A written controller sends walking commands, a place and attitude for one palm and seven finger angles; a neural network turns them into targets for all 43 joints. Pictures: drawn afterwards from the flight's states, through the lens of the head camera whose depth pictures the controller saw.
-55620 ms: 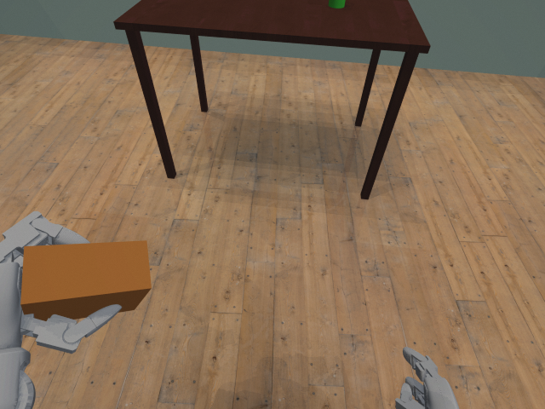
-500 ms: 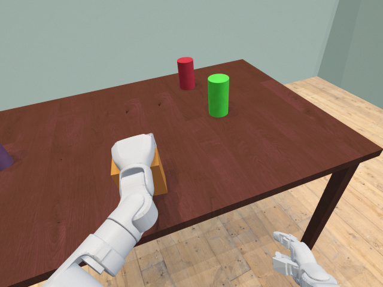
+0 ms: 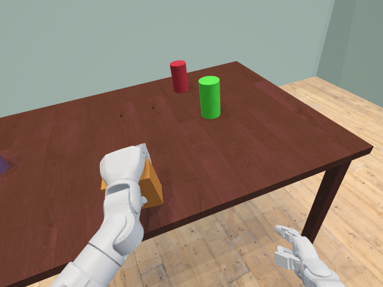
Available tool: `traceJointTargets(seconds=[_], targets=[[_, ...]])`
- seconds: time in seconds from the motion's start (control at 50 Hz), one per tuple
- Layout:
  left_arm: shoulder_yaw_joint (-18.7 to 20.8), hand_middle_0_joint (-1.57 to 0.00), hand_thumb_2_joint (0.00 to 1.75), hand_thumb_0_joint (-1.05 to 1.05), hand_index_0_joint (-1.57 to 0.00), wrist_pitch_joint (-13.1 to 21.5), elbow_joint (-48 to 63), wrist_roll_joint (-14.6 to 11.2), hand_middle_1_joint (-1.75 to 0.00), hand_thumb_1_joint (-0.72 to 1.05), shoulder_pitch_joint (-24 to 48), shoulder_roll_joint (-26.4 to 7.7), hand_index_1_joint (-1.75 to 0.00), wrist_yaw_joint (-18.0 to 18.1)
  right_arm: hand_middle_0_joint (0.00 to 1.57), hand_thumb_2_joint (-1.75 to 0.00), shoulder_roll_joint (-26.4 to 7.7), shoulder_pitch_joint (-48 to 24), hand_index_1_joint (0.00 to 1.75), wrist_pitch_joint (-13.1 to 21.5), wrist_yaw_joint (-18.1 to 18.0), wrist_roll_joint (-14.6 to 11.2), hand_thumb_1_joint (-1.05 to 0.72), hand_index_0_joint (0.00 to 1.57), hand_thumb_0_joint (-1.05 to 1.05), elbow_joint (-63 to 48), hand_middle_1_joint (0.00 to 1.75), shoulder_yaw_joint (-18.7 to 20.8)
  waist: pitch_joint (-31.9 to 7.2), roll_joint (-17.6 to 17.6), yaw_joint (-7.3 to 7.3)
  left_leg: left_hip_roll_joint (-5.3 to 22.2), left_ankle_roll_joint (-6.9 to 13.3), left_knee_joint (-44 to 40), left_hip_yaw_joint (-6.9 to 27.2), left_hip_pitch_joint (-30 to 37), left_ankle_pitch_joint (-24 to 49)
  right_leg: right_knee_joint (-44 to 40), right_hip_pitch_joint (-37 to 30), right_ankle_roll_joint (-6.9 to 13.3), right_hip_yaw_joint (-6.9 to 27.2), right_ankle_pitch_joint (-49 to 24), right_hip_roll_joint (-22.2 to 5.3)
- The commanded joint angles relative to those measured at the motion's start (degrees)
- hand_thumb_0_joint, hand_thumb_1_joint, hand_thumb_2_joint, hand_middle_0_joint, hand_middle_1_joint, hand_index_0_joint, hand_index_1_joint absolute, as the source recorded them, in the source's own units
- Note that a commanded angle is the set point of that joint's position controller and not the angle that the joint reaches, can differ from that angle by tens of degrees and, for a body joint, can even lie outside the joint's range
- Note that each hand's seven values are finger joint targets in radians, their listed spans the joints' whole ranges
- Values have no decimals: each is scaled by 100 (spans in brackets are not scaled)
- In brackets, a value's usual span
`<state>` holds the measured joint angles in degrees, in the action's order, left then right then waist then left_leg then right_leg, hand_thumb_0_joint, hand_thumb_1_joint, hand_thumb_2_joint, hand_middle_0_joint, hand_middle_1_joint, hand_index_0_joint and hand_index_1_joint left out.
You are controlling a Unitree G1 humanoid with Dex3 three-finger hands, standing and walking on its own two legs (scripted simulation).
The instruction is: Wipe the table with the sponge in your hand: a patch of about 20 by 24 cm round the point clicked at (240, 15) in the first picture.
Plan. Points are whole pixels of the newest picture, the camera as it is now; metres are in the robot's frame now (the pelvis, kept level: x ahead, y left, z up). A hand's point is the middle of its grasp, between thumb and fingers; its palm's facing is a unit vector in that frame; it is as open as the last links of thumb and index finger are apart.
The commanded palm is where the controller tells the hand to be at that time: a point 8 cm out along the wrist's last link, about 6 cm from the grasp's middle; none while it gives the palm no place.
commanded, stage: slide back across to the middle lane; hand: left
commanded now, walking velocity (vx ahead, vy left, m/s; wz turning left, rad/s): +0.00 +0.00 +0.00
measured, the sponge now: (137, 191) +0.31 +0.17 +0.07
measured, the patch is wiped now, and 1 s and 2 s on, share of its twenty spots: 0.95 1.00 1.00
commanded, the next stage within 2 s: wipe forward along the middle lane in 0.50 s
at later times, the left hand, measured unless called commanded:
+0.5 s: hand (117, 190) +0.27 +0.19 +0.12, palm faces +0.14 -0.24 -0.96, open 9.8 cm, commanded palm +0.23 +0.20 +0.17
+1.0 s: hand (104, 185) +0.29 +0.23 +0.11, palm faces +0.05 -0.08 -1.00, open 9.8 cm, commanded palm +0.27 +0.23 +0.16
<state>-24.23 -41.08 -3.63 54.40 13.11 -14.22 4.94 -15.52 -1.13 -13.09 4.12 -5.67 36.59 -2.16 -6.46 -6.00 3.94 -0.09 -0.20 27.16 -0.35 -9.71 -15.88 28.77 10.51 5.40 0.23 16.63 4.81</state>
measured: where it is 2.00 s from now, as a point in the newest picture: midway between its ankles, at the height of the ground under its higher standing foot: outside the picture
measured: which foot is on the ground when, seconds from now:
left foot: down 0.00-1.00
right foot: down 0.00-1.00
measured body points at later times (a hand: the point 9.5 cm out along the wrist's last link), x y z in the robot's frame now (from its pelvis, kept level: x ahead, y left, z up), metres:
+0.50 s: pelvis -0.01 +0.00 +0.00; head -0.06 -0.06 +0.45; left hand +0.26 +0.20 +0.17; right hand +0.24 -0.21 -0.06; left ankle -0.01 +0.13 -0.74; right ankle -0.01 -0.06 -0.74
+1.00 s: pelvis -0.02 +0.00 +0.00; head -0.06 -0.06 +0.45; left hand +0.28 +0.23 +0.16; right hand +0.22 -0.22 -0.08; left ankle -0.01 +0.13 -0.74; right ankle -0.01 -0.06 -0.74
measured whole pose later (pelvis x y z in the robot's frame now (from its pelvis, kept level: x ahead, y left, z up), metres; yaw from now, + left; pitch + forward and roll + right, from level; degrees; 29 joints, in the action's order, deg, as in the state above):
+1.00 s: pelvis -0.02 +0.00 +0.00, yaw +0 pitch -2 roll +1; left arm -14.8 -34.8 -8.2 54.4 13.1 -20.6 -0.2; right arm -16.0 0.1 -7.0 -2.2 -4.7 38.8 -2.8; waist -4.2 -6.1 4.0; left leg 0.1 -0.1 25.3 -0.5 -9.6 -13.5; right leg 27.3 10.7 5.6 0.6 14.3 5.0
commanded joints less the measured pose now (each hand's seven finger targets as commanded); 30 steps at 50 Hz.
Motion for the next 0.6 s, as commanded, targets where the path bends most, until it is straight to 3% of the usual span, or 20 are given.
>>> traceJointTargets(seconds=[0.0,0.06,0.14,0.16,0.18,0.22,0.26,0.28,0.36,0.38,0.44,0.46,0.52,0.56,0.58], targets=[[513,-120,130,0,-120,88,1101,-299,-160,10,519,-358,-160,-155,20,-90,-361,-1650,30,343,-75,8,-90,20,0,-1152,30,151,-666,1270,98,-202,335,-32,-152,-94,1547,-470,-807,-256,633,-2649,-332],[882,-120,130,0,-120,127,1536,-312,-160,10,454,-744,-160,-150,20,-90,-374,-1694,30,325,-135,31,-90,20,0,-1155,30,134,-549,1075,125,-183,320,-102,-86,-27,1526,-532,-717,-207,767,-2462,-284],[961,-120,130,0,-120,181,1940,-310,-160,10,182,-850,-160,-182,20,-90,-357,-1663,30,333,-203,54,-90,20,0,-1195,30,124,-680,875,145,-194,315,-93,-116,63,1680,-462,-850,-223,748,-2752,-319],[1209,-120,130,0,-120,200,2114,-299,-160,10,270,-1124,-160,-179,20,-90,-382,-1691,30,338,-238,67,-90,20,0,-1196,30,131,-662,869,153,-191,316,-110,-80,112,1603,-533,-777,-190,878,-2481,-279],[1026,-120,130,0,-120,197,2177,-279,-160,10,393,-957,-160,-188,20,-90,-355,-1698,30,348,-253,66,-90,20,0,-1220,30,113,-655,755,120,-187,324,-116,-97,107,1576,-523,-736,-194,786,-2324,-304],[1232,-120,130,0,-120,219,2069,-325,-160,10,196,-1127,-160,-193,20,-90,-372,-1646,30,382,-307,78,-90,20,0,-1185,30,118,-511,869,151,-196,327,-131,-90,94,1502,-612,-696,-204,835,-2165,-298],[1445,-120,130,0,-120,259,2223,-291,-160,10,443,-1388,-160,-191,20,-90,-394,-1668,30,408,-372,91,-90,20,0,-1166,30,122,-484,746,139,-196,320,-164,-47,168,1377,-709,-561,-162,961,-1762,-272],[1252,-120,130,0,-120,264,2210,-288,-160,10,493,-1178,-160,-205,20,-90,-364,-1684,30,436,-389,84,-90,20,0,-1191,30,112,-479,681,121,-198,330,-171,-71,174,1366,-712,-542,-176,866,-1659,-299],[1429,-120,130,0,-120,345,2132,-263,-160,10,441,-1357,-160,-232,20,-90,-406,-1642,30,512,-436,87,-90,20,0,-1173,30,124,-421,628,154,-202,323,-239,-12,226,1251,-812,-427,-133,925,-1280,-258],[1299,-120,130,0,-120,371,2154,-232,-160,10,490,-1229,-160,-233,20,-90,-391,-1629,30,541,-444,98,-90,20,0,-1199,30,134,-585,708,154,-222,336,-215,-54,221,1274,-768,-531,-159,855,-1308,-285],[1440,-120,130,0,-120,431,2070,-254,-160,10,57,-1308,-160,-233,20,-90,-408,-1605,30,552,-443,110,-90,20,0,-1181,30,132,-559,829,206,-218,323,-223,-39,167,1355,-737,-626,-175,854,-1571,-293],[1685,-120,130,0,-120,454,2095,-246,-160,10,98,-1583,-160,-218,20,-90,-434,-1610,30,570,-457,121,-90,20,0,-1178,30,134,-492,882,219,-218,329,-236,-4,178,1251,-815,-556,-153,986,-1344,-269],[1705,-120,130,0,-120,481,1934,-262,-160,10,60,-1567,-160,-211,20,-90,-431,-1592,30,611,-505,122,-90,20,0,-1139,30,130,-375,798,222,-224,321,-228,-32,128,1181,-854,-502,-177,958,-1189,-310],[1917,-120,130,0,-120,506,1942,-213,-160,10,131,-1832,-160,-211,20,-90,-465,-1592,30,635,-533,137,-90,20,0,-1118,30,134,-315,723,233,-234,316,-255,6,166,1079,-930,-381,-137,1073,-872,-275],[1687,-120,130,0,-120,519,2025,-237,-160,10,182,-1561,-160,-230,20,-90,-422,-1619,30,670,-533,129,-90,20,0,-1178,30,125,-344,679,223,-238,329,-236,-25,155,1115,-889,-422,-159,949,-937,-308]])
